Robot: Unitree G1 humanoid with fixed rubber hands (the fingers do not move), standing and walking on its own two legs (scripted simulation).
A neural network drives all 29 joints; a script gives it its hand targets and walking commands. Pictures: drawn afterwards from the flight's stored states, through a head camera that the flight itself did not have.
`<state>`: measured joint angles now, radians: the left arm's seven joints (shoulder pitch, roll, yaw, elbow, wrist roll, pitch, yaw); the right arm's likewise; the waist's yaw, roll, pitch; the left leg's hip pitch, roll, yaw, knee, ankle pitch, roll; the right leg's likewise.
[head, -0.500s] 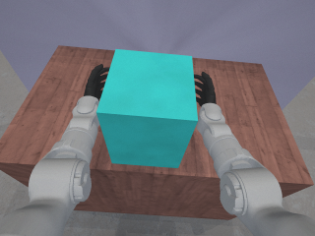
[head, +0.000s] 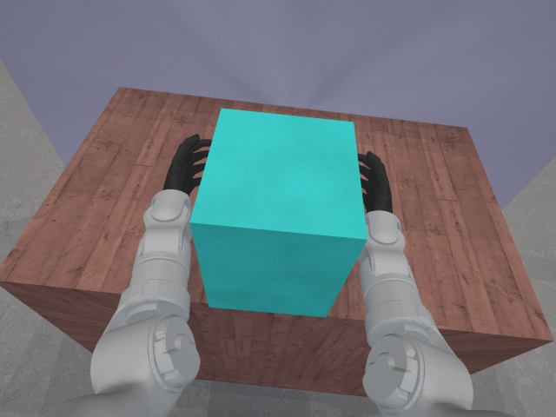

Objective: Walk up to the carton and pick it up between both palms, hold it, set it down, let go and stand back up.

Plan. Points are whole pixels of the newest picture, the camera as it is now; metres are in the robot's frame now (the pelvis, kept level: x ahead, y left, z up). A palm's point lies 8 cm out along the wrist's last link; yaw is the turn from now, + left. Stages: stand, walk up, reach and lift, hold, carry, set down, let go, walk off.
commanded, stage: reach and lift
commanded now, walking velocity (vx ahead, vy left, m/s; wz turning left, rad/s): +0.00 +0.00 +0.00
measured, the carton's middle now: (277, 220) +0.40 +0.05 +0.03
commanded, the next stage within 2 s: none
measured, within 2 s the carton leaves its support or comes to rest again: leaves its support in 1.16 s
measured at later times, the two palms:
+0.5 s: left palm (178, 186) +0.40 +0.20 +0.08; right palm (375, 207) +0.40 -0.09 +0.08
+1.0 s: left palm (179, 187) +0.40 +0.20 +0.08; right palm (376, 207) +0.40 -0.09 +0.08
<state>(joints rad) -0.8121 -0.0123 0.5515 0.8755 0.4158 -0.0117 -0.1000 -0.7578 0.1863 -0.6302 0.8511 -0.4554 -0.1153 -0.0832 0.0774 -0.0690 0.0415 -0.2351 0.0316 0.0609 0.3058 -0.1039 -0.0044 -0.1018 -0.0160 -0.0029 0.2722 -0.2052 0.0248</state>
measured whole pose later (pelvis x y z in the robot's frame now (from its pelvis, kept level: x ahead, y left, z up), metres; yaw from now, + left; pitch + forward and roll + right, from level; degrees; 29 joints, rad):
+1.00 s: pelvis +0.00 +0.00 +0.00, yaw +0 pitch +3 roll +0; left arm -0.81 0.00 0.54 0.88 0.42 0.00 -0.11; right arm -0.74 0.19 -0.61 0.87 -0.43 -0.15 -0.11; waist 0.08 -0.07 0.01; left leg -0.25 0.04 0.06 0.29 -0.09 -0.01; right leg -0.12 -0.01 -0.01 0.26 -0.20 0.02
